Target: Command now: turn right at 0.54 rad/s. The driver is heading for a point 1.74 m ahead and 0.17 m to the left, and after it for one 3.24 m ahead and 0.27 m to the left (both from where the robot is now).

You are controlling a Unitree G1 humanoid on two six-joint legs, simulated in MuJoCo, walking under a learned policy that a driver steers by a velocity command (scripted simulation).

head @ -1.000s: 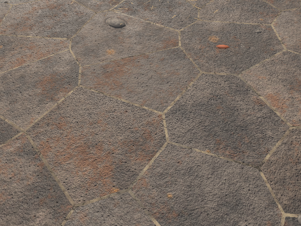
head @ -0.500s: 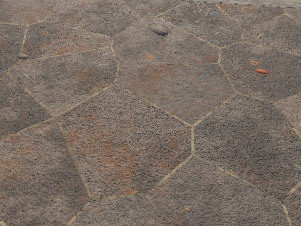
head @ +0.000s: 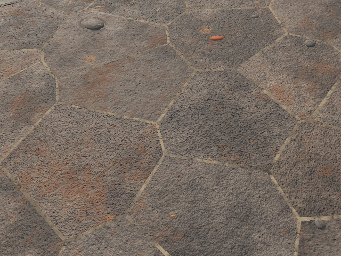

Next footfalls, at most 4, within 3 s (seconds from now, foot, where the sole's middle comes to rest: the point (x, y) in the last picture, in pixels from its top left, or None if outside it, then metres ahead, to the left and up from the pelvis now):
0.48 left None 0.09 0.14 -0.78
0.88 right None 0.40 -0.09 -0.78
1.34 left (136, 215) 0.60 0.25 -0.78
1.88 right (180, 146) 0.93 0.07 -0.78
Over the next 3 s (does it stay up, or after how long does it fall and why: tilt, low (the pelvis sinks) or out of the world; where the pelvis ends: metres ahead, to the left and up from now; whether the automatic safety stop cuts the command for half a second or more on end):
stays up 1.38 0.11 -0.01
